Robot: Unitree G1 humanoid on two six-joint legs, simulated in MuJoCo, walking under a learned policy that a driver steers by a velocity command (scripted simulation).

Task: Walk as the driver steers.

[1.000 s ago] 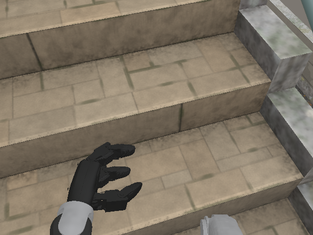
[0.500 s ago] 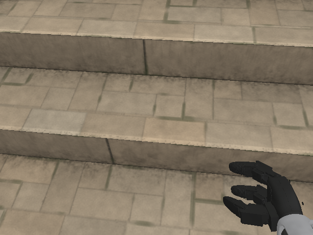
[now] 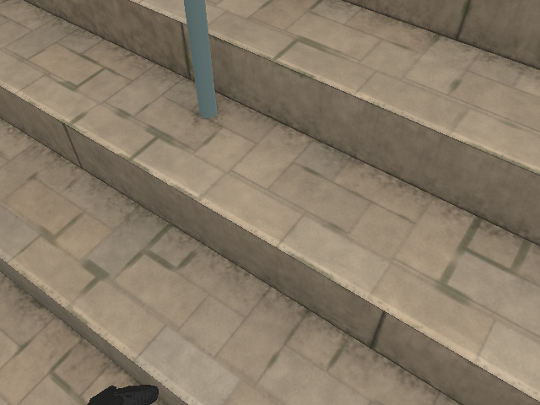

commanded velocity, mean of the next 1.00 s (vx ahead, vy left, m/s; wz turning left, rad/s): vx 0.12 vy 0.00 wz -0.67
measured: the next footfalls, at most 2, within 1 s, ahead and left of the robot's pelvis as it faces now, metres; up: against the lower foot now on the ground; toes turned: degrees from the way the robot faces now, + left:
left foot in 0.14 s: +0.23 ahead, +0.10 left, +0.16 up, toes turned -2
left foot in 0.30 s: +0.21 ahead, +0.13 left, +0.00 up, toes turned -1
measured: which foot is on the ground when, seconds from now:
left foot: up 0.00-0.12, down 0.14-0.20, up 0.22-0.28, down 0.30-0.54, up 0.56-1.00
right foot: down 0.00-0.26, up 0.28-0.54, down 0.56-1.00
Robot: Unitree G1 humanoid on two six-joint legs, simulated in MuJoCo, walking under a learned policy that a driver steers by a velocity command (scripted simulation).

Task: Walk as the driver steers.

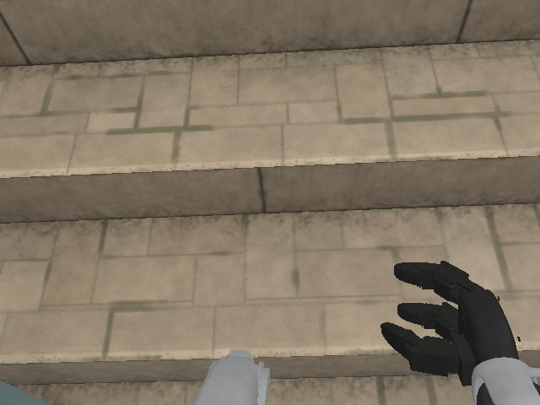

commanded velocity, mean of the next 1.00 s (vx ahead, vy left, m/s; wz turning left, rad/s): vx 0.01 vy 0.00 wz -0.05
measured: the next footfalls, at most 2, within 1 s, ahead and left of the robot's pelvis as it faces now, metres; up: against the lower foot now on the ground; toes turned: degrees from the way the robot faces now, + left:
left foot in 0.04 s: +0.19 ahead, +0.12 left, +0.17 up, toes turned -5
right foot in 0.52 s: +0.08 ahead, -0.22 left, +0.17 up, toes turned -24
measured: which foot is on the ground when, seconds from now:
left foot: up 0.00-0.02, down 0.04-0.56, up 0.58-0.84, down 0.86-1.00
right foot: down 0.00-0.04, up 0.06-0.50, down 0.52-0.86, up 0.88-1.00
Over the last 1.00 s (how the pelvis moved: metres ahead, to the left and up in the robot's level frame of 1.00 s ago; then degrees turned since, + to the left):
0.49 -0.04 0.26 -39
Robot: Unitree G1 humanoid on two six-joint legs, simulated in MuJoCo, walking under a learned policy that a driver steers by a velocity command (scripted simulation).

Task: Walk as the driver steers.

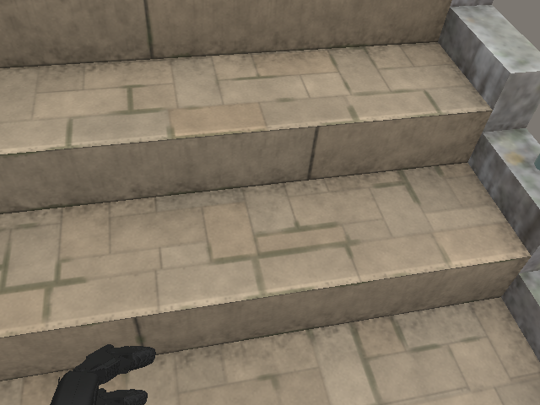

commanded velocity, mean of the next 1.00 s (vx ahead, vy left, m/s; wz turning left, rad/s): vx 0.81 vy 0.00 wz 0.06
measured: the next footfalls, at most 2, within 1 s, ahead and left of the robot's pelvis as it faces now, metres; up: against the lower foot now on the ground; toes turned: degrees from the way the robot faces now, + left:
right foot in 0.22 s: +0.13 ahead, -0.10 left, +0.00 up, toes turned +13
left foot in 0.66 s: +0.40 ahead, +0.32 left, +0.17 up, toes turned +27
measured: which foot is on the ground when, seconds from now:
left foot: down 0.00-0.20, up 0.22-0.64, down 0.66-1.00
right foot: up 0.00-0.20, down 0.22-0.66, up 0.68-1.00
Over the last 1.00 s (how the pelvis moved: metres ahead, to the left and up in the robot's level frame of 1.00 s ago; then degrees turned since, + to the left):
0.11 -0.07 0.09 -3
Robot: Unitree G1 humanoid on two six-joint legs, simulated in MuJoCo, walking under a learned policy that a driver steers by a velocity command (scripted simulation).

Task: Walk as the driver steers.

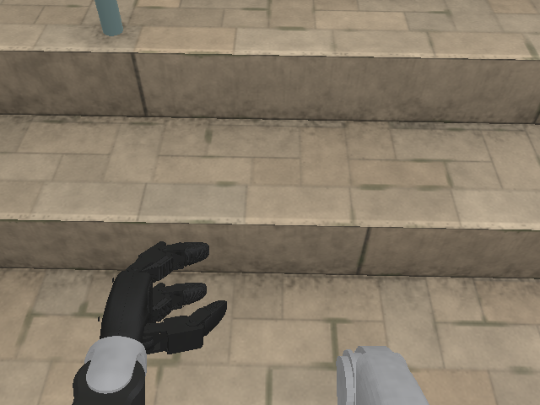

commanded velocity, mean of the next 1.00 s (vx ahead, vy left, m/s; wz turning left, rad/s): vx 0.67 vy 0.00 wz -0.90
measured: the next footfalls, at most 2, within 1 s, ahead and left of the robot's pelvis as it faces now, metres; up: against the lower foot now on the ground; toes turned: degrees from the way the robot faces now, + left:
right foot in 0.10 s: +0.21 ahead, -0.02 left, +0.17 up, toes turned -4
left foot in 0.46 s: +0.54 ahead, +0.09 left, +0.33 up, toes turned -23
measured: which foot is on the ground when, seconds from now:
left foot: down 0.00-0.08, up 0.10-0.44, down 0.46-1.00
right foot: up 0.00-0.08, down 0.10-0.44, up 0.46-1.00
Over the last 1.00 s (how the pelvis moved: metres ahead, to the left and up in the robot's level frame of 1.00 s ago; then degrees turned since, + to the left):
0.50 0.25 0.22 5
